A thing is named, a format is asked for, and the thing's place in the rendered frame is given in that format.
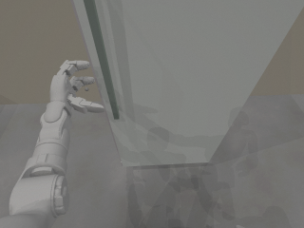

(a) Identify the fridge door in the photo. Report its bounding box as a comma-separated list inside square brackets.
[73, 0, 304, 167]

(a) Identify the robot left hand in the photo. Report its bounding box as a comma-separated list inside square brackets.
[49, 60, 105, 114]

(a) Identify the handle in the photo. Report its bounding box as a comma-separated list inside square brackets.
[84, 0, 120, 120]

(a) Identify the left robot upper arm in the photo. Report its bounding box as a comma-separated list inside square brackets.
[0, 174, 70, 228]

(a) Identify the left robot forearm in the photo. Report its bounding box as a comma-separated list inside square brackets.
[9, 101, 72, 215]

